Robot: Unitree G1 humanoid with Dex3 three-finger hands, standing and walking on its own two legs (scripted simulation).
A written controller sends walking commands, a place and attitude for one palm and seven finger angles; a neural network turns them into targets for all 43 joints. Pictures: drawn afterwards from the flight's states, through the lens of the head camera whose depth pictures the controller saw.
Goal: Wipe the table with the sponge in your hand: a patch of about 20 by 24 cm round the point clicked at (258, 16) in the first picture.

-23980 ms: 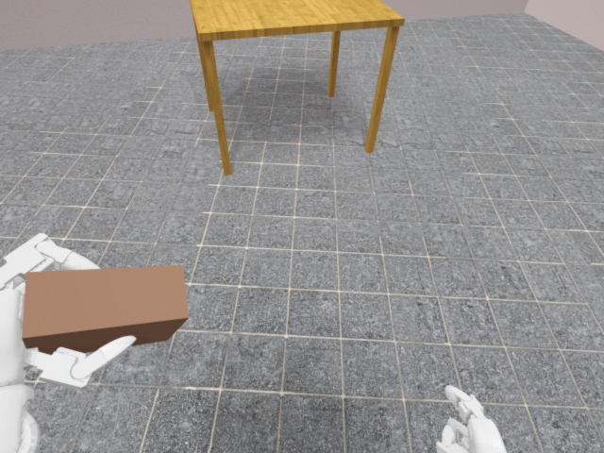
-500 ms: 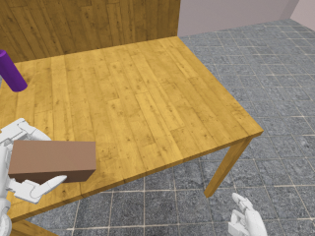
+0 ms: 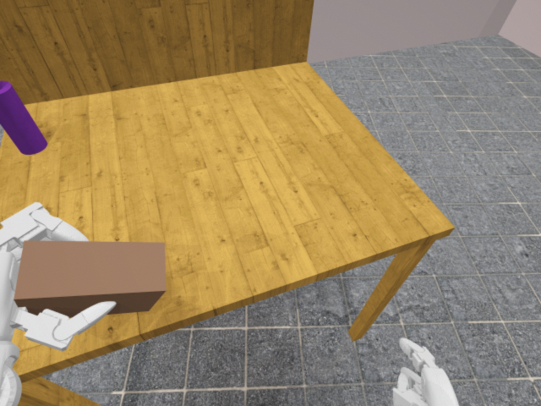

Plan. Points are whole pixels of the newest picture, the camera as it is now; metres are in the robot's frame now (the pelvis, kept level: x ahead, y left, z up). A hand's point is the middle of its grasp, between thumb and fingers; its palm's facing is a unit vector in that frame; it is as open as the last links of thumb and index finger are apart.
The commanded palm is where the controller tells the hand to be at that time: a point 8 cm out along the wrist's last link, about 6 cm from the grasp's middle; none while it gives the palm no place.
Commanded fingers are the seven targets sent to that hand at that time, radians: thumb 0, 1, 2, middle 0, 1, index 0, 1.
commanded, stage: shuffle to correct the standing spot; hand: left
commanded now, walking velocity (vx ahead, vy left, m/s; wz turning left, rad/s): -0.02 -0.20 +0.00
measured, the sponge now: (117, 280) +0.23 +0.20 +0.13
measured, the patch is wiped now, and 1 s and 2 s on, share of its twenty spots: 0.00 0.00 0.00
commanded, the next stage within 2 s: come to a stop and stand still in 0.02 s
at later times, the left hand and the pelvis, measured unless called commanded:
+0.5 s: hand (50, 294) +0.20 +0.25 +0.14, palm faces +0.22 -0.89 -0.41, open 9.6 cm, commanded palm +0.15 +0.30 +0.18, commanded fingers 0.00 0.10 1.30 -1.20 -1.60 -1.20 -1.60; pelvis -0.02 +0.03 +0.00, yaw -3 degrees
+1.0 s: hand out of the picture +0.22 +0.34 +0.17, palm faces +0.35 -0.86 -0.38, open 9.6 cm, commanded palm +0.16 +0.37 +0.18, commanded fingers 0.00 0.10 1.30 -1.20 -1.60 -1.20 -1.60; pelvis +0.00 +0.09 +0.01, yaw -1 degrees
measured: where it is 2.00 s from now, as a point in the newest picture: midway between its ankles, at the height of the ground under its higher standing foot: outside the picture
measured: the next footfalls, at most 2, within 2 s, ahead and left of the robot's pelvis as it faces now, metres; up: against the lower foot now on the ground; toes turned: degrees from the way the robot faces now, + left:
none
